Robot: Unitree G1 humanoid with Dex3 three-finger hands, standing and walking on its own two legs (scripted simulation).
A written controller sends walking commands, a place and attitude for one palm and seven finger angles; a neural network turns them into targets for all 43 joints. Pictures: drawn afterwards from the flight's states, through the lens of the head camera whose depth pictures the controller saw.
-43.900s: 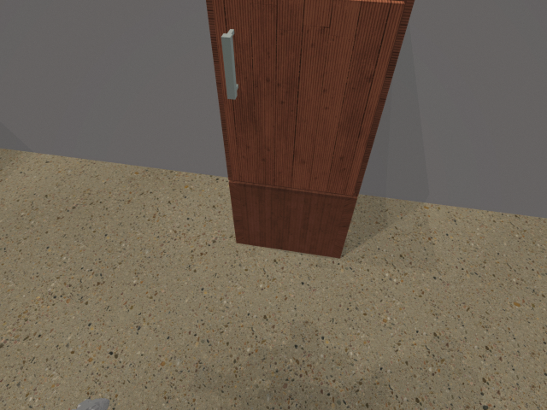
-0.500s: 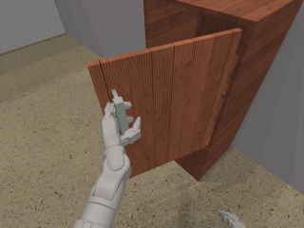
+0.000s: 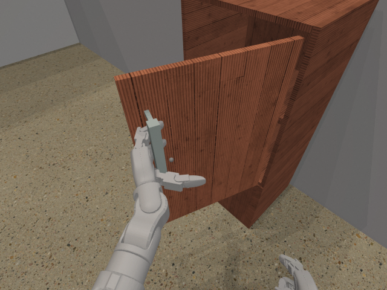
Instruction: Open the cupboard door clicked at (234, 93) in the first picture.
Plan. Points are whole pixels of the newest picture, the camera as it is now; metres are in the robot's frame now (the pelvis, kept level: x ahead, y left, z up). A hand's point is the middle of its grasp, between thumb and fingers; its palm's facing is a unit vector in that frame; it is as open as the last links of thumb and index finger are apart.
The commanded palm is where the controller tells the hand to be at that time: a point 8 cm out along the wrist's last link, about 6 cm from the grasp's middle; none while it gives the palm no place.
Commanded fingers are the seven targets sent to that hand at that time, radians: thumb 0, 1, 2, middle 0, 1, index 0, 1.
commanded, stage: open thumb and fingers to let go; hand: left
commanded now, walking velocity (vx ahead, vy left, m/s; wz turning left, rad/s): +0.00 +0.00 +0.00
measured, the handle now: (155, 144) +0.40 +0.11 +0.10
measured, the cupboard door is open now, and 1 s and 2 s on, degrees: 71 71 71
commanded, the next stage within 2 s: slide the hand sideways off the handle in 0.06 s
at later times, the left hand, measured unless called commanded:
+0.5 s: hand (159, 170) +0.32 +0.09 +0.10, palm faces -0.15 -0.99 -0.03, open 15.9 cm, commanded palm +0.30 +0.13 +0.10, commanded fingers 0.00 -0.50 0.30 -0.15 -0.30 -0.15 -0.30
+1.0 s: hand (143, 183) +0.30 +0.12 +0.09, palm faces -0.10 -0.99 -0.03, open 16.0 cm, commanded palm +0.27 +0.19 +0.10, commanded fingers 0.00 -0.50 0.30 -0.15 -0.30 -0.15 -0.30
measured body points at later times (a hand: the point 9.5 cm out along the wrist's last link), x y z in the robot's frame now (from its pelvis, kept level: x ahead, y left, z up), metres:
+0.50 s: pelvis +0.00 +0.02 +0.00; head -0.01 +0.00 +0.45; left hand +0.33 +0.15 +0.11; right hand +0.16 -0.21 -0.10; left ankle +0.00 +0.12 -0.73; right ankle +0.02 -0.11 -0.73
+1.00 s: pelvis +0.02 +0.00 +0.00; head +0.02 -0.01 +0.45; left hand +0.30 +0.18 +0.09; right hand +0.19 -0.22 -0.08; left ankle +0.00 +0.12 -0.73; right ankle +0.02 -0.11 -0.73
